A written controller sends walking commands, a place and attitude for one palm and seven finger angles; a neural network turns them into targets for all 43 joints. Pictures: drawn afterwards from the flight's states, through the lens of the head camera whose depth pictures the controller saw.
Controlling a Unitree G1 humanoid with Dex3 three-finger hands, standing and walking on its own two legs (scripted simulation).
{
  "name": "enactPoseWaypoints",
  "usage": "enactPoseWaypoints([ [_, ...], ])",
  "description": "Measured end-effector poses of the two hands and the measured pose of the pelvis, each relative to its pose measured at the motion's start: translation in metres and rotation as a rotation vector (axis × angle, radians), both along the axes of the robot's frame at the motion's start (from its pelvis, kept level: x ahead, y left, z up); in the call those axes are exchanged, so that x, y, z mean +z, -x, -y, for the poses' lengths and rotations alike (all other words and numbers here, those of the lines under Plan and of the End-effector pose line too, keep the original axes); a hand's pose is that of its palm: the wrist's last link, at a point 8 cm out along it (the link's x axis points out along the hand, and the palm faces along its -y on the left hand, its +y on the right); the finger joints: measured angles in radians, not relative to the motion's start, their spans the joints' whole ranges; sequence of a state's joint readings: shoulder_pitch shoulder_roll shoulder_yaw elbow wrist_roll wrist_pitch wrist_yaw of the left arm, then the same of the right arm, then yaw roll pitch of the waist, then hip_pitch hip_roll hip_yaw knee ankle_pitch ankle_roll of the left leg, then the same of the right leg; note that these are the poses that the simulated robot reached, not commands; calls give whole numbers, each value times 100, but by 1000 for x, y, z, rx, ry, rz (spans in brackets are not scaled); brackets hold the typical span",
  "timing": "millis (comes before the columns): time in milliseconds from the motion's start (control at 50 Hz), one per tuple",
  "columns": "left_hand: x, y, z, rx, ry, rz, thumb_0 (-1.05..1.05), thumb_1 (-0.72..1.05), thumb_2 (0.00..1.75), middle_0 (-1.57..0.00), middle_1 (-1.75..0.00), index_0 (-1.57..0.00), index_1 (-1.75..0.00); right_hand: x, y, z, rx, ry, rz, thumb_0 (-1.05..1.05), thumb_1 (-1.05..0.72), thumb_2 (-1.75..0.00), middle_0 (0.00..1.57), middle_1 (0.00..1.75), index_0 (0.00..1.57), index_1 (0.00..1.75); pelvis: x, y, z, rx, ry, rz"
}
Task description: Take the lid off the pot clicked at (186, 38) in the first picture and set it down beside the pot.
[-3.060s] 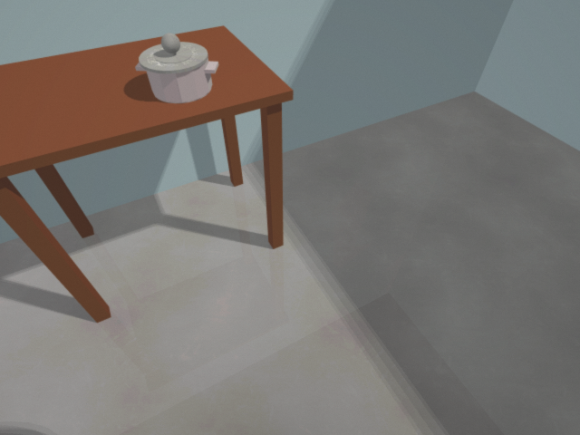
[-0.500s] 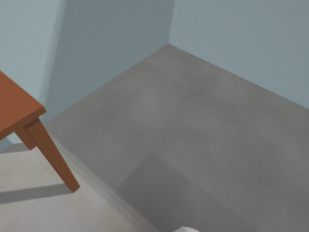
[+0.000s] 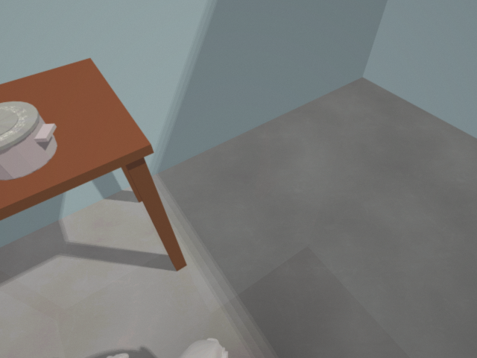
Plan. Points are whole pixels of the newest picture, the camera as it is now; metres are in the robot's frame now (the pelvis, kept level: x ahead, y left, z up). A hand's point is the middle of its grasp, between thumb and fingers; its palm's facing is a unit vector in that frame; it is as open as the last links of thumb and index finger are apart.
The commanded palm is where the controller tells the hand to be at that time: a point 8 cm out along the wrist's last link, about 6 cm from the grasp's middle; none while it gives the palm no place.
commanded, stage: turn to face it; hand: left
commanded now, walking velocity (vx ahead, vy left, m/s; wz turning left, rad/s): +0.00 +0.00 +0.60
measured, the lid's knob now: out of the picture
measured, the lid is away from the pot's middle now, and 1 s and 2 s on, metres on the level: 0.00 0.00 0.00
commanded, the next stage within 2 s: take the last steps up to it in 0.92 s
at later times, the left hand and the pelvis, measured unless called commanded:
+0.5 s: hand out of the picture -0.01 +0.28 -0.16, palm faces +0.32 -0.91 -0.28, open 7.4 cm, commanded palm none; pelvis -0.02 +0.04 +0.00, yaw +17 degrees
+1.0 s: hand out of the picture -0.05 +0.22 -0.16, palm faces +0.52 -0.81 -0.25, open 7.4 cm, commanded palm none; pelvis -0.01 +0.02 +0.00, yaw +32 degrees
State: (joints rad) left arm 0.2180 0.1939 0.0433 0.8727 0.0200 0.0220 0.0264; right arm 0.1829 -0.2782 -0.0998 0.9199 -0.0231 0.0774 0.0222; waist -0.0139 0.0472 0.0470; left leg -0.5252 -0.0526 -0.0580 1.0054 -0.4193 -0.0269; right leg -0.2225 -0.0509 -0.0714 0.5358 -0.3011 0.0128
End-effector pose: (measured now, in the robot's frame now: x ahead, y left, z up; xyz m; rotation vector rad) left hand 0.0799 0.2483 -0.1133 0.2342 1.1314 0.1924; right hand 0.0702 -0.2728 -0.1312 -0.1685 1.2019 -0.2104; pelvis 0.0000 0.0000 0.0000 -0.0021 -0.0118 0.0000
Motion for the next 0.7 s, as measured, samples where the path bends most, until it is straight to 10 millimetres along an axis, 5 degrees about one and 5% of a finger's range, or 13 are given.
enactPoseWaypoints([
  [160, -12, 56, -2, 109, 45, -64, 1, 91, 90, -21, -30, -20, -30, 12, -43, -21, 143, -2, 22, 1, -91, -90, 19, 30, 20, 30, 2, 5, -5, 108, -23, 16],
  [280, -40, 104, -39, 234, 69, -128, 1, 90, 90, -21, -30, -20, -30, 12, -81, -62, 284, 38, 76, 1, -91, -90, 19, 30, 20, 30, -14, 10, -29, 192, -6, -1],
  [340, -41, 120, -55, 278, 56, -172, 1, 91, 90, -21, -30, -20, -30, 17, -84, -79, 319, 43, 94, 1, -91, -90, 20, 30, 20, 30, -12, 14, -36, 211, 3, -2],
  [520, -12, 113, -76, 341, 19, -84, 1, 91, 90, -20, -30, -19, -30, 19, -66, -96, 371, 22, 5, 1, -91, -90, 20, 30, 20, 30, 5, 17, -41, 312, 28, -19],
  [700, 2, 91, -52, 384, -20, 36, 1, 91, 90, -20, -30, -20, -30, -5, -60, -75, 409, -15, -77, 1, -91, -90, 20, 30, 21, 30, -1, 11, -17, 418, 6, -27],
])
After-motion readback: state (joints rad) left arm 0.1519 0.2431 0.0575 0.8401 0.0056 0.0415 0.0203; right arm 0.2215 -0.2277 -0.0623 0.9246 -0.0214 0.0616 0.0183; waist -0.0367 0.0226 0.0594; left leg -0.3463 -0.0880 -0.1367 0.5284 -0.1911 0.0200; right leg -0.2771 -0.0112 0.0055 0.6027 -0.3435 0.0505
